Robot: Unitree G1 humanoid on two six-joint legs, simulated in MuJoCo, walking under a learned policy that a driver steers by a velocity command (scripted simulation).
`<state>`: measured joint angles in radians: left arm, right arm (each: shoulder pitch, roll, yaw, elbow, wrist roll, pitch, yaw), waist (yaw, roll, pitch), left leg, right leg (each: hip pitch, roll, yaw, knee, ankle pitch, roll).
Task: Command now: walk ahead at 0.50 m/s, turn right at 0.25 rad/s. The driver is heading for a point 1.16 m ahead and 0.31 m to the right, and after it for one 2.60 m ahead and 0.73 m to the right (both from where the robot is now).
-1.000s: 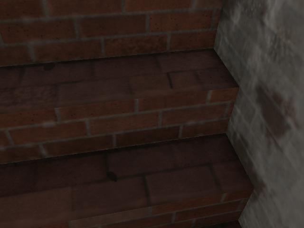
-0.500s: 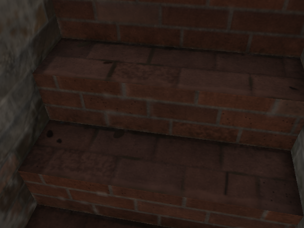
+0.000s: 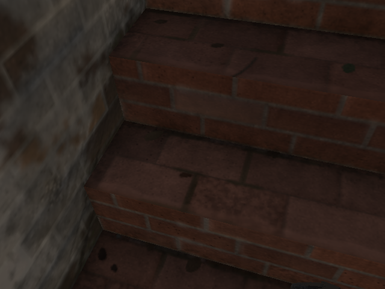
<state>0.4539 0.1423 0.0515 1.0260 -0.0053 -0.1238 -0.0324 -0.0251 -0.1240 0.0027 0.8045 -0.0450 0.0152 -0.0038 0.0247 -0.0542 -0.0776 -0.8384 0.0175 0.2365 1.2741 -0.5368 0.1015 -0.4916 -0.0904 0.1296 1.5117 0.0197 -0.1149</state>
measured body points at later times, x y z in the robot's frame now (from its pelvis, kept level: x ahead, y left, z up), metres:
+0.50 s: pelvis +0.24 -0.04 +0.24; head +0.25 -0.04 +0.69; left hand +0.42 +0.16 +0.12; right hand +0.32 -0.33 +0.14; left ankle +0.13 +0.10 -0.34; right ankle +0.23 -0.12 -0.40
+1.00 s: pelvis +0.46 -0.08 +0.51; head +0.46 -0.06 +0.96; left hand +0.71 +0.05 +0.38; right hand +0.34 -0.30 +0.37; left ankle +0.55 +0.03 -0.19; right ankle +0.39 -0.19 +0.02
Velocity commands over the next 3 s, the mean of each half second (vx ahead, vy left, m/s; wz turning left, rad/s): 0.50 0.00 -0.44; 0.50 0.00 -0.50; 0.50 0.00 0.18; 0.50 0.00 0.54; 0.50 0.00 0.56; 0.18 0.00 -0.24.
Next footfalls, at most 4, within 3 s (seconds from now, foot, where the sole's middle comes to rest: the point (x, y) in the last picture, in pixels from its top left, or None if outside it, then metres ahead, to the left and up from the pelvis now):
0.36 right None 0.27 -0.13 -0.44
0.78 left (207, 174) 0.59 0.02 -0.23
1.24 right None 0.56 -0.39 -0.02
1.74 left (323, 70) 0.71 -0.24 -0.02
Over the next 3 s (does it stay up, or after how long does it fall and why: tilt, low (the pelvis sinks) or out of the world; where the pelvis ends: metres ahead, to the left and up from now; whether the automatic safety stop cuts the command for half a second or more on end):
stays up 1.06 -0.26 0.99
